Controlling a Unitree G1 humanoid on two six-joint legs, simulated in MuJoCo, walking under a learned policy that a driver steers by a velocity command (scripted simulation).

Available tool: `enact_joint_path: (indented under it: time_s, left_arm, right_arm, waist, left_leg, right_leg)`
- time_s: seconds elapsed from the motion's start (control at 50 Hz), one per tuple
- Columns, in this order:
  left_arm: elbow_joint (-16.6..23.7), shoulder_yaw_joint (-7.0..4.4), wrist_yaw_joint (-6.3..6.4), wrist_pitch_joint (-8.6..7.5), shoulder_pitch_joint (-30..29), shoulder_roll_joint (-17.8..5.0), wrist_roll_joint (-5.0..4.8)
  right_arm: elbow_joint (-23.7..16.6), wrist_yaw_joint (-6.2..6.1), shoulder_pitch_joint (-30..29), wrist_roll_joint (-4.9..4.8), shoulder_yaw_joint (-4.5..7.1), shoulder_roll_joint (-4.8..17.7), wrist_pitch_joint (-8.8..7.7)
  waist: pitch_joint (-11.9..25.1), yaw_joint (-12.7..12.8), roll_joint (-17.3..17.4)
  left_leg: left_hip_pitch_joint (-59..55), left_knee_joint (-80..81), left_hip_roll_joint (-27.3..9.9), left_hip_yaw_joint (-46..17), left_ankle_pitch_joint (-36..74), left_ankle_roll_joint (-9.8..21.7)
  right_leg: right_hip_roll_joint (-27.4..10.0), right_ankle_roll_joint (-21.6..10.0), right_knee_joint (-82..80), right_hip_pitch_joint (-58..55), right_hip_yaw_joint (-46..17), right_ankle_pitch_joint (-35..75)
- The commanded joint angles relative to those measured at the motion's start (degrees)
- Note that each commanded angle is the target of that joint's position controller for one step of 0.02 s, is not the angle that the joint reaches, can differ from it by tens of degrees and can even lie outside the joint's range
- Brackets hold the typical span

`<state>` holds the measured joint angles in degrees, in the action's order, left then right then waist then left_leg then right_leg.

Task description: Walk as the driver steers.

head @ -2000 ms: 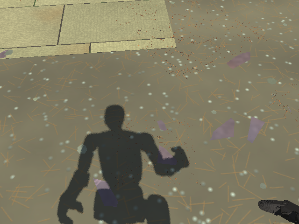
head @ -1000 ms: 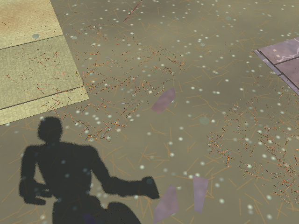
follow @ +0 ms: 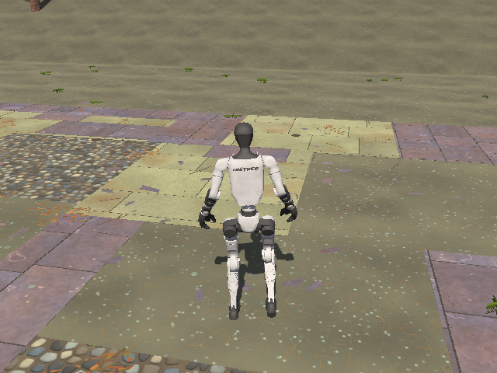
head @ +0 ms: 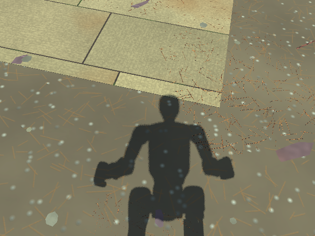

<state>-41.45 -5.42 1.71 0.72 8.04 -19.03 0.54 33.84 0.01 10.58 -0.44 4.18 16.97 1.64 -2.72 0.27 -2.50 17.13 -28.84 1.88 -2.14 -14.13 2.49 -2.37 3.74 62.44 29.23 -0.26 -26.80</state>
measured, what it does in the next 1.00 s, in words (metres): walks ahead: right foot, then left foot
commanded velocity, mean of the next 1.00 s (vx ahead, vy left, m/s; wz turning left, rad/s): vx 0.17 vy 0.00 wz -0.05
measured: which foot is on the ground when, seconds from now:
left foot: down 0.00-0.32, up 0.34-0.68, down 0.70-1.00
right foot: up 0.00-0.30, down 0.32-0.70, up 0.72-1.00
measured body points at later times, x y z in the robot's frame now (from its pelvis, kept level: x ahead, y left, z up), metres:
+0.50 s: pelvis +0.12 -0.03 +0.01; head +0.14 -0.05 +0.46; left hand +0.16 +0.25 -0.10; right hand +0.31 -0.27 -0.10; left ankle +0.10 +0.11 -0.68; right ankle +0.11 -0.13 -0.74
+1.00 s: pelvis +0.20 +0.00 +0.00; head +0.25 +0.00 +0.45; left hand +0.38 +0.27 -0.10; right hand +0.32 -0.29 -0.09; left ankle +0.24 +0.11 -0.74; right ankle +0.19 -0.14 -0.68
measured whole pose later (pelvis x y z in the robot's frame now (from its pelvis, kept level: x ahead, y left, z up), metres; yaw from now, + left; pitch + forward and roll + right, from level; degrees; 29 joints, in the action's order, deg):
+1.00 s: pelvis +0.20 +0.00 +0.00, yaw -9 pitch +1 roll +1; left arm -37.8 -4.5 1.1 3.7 10.7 -18.9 -0.9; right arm 39.2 -1.5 6.9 1.0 3.4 15.2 0.0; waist -4.5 -0.3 -1.3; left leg 14.5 -23.4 -1.3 5.8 -10.0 1.5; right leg -2.7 5.7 54.1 28.4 -1.3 -22.7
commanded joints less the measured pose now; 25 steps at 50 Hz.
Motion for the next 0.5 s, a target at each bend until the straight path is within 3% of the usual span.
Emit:
enact_joint_path:
  time_s: [0.02, 0.06, 0.14, 0.22, 0.26, 0.3, 0.32, 0.34, 0.36, 0.38, 0.4, 0.46, 0.5]
  left_arm:
    - [4.41, -1.42, -0.44, -1.42, -1.08, -5.23, -0.14]
    - [4.87, -1.08, -1.06, -2.29, -2.99, -4.53, -0.85]
    - [5.35, -0.47, -2.06, -4.53, -5.91, -3.38, -0.92]
    - [4.99, -0.04, -3.26, -6.04, -5.19, -3.21, -1.53]
    - [4.64, -0.07, -3.49, -6.68, -3.13, -3.15, -1.87]
    - [3.23, -0.26, -3.22, -7.19, 1.71, -3.1, -1.49]
    - [2.29, -0.62, -2.79, -7.44, 6.95, -4.49, -1.04]
    - [1.58, -1.33, -2.43, -7.34, 10.27, -9.29, 0.23]
    - [0.3, -2.29, -3.08, -7.06, 13.94, -12.05, 0.6]
    - [0.77, -1.11, -3.27, -7.1, 11.6, -8.68, -0.3]
    - [1.5, -0.26, -3.15, -6.81, 9.37, -6.27, -0.65]
    - [2.32, 0.85, -2.27, -5.38, 6.02, -4.71, -0.9]
    - [1.61, 0.56, -1.39, -4.42, 5.74, -5.63, -0.74]
  right_arm:
    - [-3.27, -1.09, 0.43, -0.64, 2.29, 8.56, -1.11]
    - [-3.16, -1.3, 1.3, -0.19, 2.21, 8.77, -1.62]
    - [-1.91, -1.55, 3.2, -0.5, 2.77, 10.7, -2.4]
    - [-0.49, -0.69, 5.05, -0.56, 2.21, 10.13, -2.85]
    - [0.0, -0.28, 4.92, -0.53, 1.75, 9.55, -2.86]
    - [0.01, -0.14, 4.35, -0.34, 0.87, 7.27, -2.8]
    - [-0.37, -0.16, 3.55, -0.1, -0.07, 4.39, -3.05]
    - [-1.95, -0.34, 4.02, 0.14, -1.21, 0.28, -3.68]
    - [-3.99, -1.14, 1.96, -0.39, -0.28, 4.34, -4.42]
    - [-3.15, -1.3, 2.44, -0.5, 0.96, 8.13, -4.75]
    - [-2.15, -1.13, 2.24, 0.03, 1.11, 8.31, -4.81]
    - [-1.53, -0.56, 0.43, 1.37, 0.65, 5.42, -4.95]
    - [-1.22, -0.45, -0.85, 1.3, -0.4, 2.02, -4.91]
  waist:
    - [8.22, -0.56, 10.63]
    - [5.84, -1.43, 11.65]
    - [4.07, -2.68, 11.73]
    - [3.51, -3.36, 11.56]
    - [2.77, -1.76, 10.76]
    - [3.2, 1.24, 9.54]
    - [4.67, 3.52, 7.07]
    - [5.36, 2.55, -4.22]
    - [3.87, 3.58, -12.22]
    - [0.23, 2.16, -7.9]
    - [-0.44, 1.3, -6.0]
    - [2.03, 0.4, -4.31]
    - [4.23, 0.17, -4.73]
  left_leg:
    - [-10.98, 12.98, -12.27, -17.55, -0.95, 10.74]
    - [-10.26, 16.0, -12.02, -20.04, -11.47, 11.04]
    - [-8.86, 15.46, -11.63, -21.44, -11.15, 10.89]
    - [-4.82, 14.21, -12.02, -22.81, -12.78, 10.68]
    - [-2.1, 12.94, -11.49, -23.72, -14.55, 9.82]
    - [1.98, 8.96, -8.4, -22.69, -16.01, 7.45]
    - [6.7, 1.82, -5.85, -19.82, -16.37, 5.08]
    - [16.11, -13.06, 1.45, -9.21, -14.66, 0.96]
    - [25.22, -25.84, 2.67, -5.29, -21.34, -1.55]
    - [28.65, -32.08, -0.2, -6.12, -20.07, -2.07]
    - [28.4, -34.39, -1.77, -4.98, -16.09, -2.68]
    - [22.19, -28.97, -3.74, -1.73, -8.61, -4.93]
    - [14.87, -20.75, -1.99, 0.57, -5.39, -6.48]
  right_leg:
    - [-0.02, -0.04, -0.04, 8.08, -2.64, 7.75]
    - [0.81, -0.29, -7.85, 8.29, -2.56, 10.09]
    - [2.38, -0.74, -21.77, 3.41, -3.32, 11.22]
    - [2.62, -2.04, -28.06, -4.41, -1.73, 11.47]
    - [2.77, -3.52, -32.25, -10.06, -0.9, 13.5]
    - [2.66, -5.0, -36.63, -19.25, -0.5, 14.71]
    - [-2.02, -6.72, -38.09, -26.31, -5.46, 11.89]
    - [-11.14, -11.87, -43.66, -32.76, -20.63, 3.99]
    - [-19.55, -19.73, -49.69, -33.03, -39.56, 0.13]
    - [-19.67, -21.02, -49.32, -31.2, -38.98, 3.59]
    - [-16.73, -19.56, -47.98, -30.03, -32.58, 11.3]
    - [-10.36, -16.36, -46.58, -26.6, -19.39, 38.99]
    - [-6.85, -15.5, -44.91, -23.66, -13.29, 49.83]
